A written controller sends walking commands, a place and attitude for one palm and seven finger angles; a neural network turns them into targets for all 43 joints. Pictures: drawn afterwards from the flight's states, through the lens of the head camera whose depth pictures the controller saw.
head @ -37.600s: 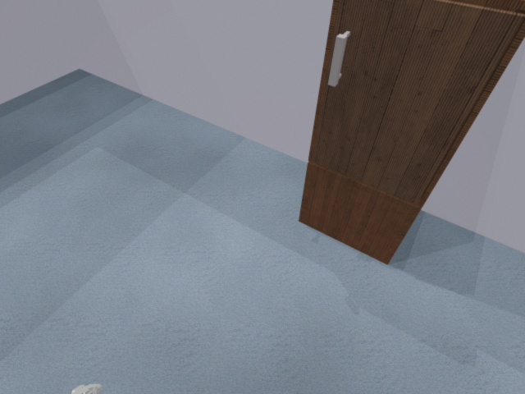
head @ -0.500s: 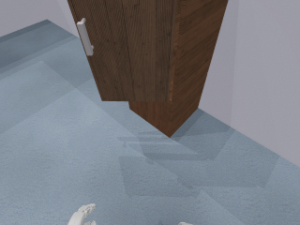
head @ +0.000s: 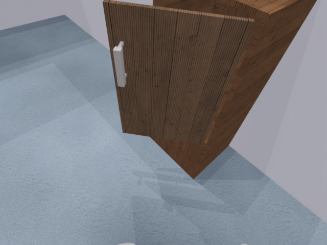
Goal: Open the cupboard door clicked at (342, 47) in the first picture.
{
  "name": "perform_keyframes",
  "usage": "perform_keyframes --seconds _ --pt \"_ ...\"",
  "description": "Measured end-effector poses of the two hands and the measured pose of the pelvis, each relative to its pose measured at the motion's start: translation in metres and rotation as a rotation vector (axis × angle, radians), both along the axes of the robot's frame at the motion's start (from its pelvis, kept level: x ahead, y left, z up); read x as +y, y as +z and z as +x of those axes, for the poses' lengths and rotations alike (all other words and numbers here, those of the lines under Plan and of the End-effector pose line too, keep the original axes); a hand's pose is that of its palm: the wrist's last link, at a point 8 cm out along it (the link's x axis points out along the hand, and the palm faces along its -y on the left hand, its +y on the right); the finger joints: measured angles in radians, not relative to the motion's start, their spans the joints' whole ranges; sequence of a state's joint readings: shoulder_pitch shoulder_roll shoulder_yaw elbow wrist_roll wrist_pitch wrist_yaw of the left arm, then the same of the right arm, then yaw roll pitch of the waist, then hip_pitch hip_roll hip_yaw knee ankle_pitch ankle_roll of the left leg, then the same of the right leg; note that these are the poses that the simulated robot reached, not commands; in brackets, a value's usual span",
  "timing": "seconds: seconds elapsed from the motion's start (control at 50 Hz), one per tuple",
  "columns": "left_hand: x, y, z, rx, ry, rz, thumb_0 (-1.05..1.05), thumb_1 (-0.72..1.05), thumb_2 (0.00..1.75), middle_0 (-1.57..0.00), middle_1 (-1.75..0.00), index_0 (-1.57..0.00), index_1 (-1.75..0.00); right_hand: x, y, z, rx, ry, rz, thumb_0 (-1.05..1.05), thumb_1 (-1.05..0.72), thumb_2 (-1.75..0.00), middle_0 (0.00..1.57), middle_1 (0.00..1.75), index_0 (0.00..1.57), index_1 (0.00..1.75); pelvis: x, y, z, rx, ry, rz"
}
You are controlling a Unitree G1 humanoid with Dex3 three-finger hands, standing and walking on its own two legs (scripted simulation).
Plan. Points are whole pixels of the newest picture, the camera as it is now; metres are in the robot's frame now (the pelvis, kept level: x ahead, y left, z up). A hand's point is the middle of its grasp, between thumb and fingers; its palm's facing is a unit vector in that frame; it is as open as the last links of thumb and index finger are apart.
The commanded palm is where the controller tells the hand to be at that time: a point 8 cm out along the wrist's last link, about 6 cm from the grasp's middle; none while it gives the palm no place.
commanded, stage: come to a stop and stand still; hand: left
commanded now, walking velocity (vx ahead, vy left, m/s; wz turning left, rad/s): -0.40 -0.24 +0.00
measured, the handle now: (121, 64) +0.61 +0.20 +0.08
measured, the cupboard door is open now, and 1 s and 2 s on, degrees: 40 40 40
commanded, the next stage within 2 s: look again from close up in 1.72 s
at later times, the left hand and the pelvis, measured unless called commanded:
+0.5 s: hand out of the picture +0.12 +0.16 -0.15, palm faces +0.00 -0.96 -0.27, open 7.4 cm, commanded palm none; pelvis +0.04 -0.03 +0.01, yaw +0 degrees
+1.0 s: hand out of the picture +0.02 +0.21 -0.16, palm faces +0.01 -0.97 -0.25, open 7.4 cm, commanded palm none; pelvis +0.00 +0.01 +0.00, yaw -1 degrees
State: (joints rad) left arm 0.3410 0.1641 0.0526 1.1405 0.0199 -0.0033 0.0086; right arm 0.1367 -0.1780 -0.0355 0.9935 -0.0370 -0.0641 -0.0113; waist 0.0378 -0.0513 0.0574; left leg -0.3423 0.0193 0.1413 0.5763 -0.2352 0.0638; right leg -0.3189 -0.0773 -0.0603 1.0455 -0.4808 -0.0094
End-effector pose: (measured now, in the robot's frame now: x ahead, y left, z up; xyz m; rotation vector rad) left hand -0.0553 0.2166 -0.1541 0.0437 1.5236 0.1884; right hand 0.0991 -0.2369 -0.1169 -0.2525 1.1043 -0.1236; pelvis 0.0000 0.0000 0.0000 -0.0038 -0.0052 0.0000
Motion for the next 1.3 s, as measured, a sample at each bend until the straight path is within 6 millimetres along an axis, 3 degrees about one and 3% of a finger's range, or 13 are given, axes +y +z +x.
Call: perform_keyframes --seconds 0.08,0.2,0.3,0.4,0.48,0.58,0.74,0.92,1.14,1.3 --pt "0.009 0.008 0.057 -0.089 -0.022 0.015 0.01 0.91 0.90 -0.20 -0.30 -0.20 -0.30 0.020 -0.001 -0.002 0.059 -0.024 0.022 0.00 -0.92 -0.90 0.20 0.30 0.20 0.30 0.007 0.009 0.018 0.008 -0.001 0.005" --pt "0.019 0.015 0.123 -0.174 -0.072 0.058 0.01 0.93 0.90 -0.20 -0.30 -0.20 -0.30 0.012 -0.005 -0.008 0.145 -0.085 0.013 -0.01 -0.95 -0.90 0.21 0.30 0.20 0.30 0.005 0.011 0.035 0.014 -0.004 -0.005" --pt "0.020 0.026 0.161 -0.229 -0.107 0.107 0.01 0.92 0.90 -0.20 -0.30 -0.20 -0.30 -0.004 -0.014 -0.023 0.210 -0.125 0.026 0.00 -0.93 -0.90 0.21 0.30 0.20 0.30 -0.007 0.010 0.041 0.019 -0.005 -0.012" --pt "0.007 0.030 0.178 -0.280 -0.143 0.156 0.01 0.91 0.90 -0.20 -0.30 -0.20 -0.30 -0.027 -0.030 -0.038 0.260 -0.166 0.058 0.00 -0.92 -0.90 0.21 0.30 0.20 0.30 -0.027 0.001 0.045 0.023 -0.009 0.006" --pt "-0.008 0.034 0.174 -0.272 -0.152 0.145 0.01 0.91 0.90 -0.20 -0.30 -0.20 -0.30 -0.037 -0.029 -0.043 0.290 -0.178 0.061 0.01 -0.91 -0.90 0.20 0.30 0.20 0.30 -0.031 0.006 0.044 0.015 -0.006 0.015" --pt "-0.018 0.032 0.160 -0.253 -0.131 0.106 0.01 0.91 0.90 -0.20 -0.30 -0.20 -0.30 -0.035 -0.021 -0.037 0.277 -0.156 0.062 0.01 -0.91 -0.90 0.20 0.30 0.19 0.30 -0.031 0.011 0.040 0.010 -0.003 0.028" --pt "0.005 0.012 0.125 -0.215 -0.096 0.094 0.01 0.91 0.90 -0.21 -0.30 -0.20 -0.30 -0.012 -0.016 -0.020 0.167 -0.093 0.033 0.01 -0.91 -0.90 0.20 0.30 0.19 0.30 -0.009 0.002 0.031 -0.005 -0.003 -0.005" --pt "0.034 0.020 0.087 -0.200 -0.122 0.118 0.01 0.91 0.90 -0.20 -0.30 -0.20 -0.30 0.022 -0.015 -0.016 0.024 -0.057 0.076 0.00 -0.92 -0.90 0.20 0.30 0.20 0.30 0.010 0.001 0.008 -0.039 -0.022 0.005" --pt "0.031 0.028 0.043 -0.136 -0.118 0.110 0.01 0.91 0.90 -0.20 -0.30 -0.20 -0.30 0.014 -0.015 -0.053 0.088 -0.060 0.080 0.00 -0.92 -0.90 0.21 0.30 0.20 0.30 0.009 0.008 -0.004 -0.016 -0.022 0.017" --pt "0.009 0.026 0.037 -0.113 -0.120 0.076 0.01 0.91 0.90 -0.20 -0.30 -0.20 -0.30 0.002 -0.017 -0.092 0.196 -0.094 0.073 0.01 -0.91 -0.90 0.20 0.30 0.20 0.30 -0.003 0.010 -0.004 -0.015 -0.020 0.018"
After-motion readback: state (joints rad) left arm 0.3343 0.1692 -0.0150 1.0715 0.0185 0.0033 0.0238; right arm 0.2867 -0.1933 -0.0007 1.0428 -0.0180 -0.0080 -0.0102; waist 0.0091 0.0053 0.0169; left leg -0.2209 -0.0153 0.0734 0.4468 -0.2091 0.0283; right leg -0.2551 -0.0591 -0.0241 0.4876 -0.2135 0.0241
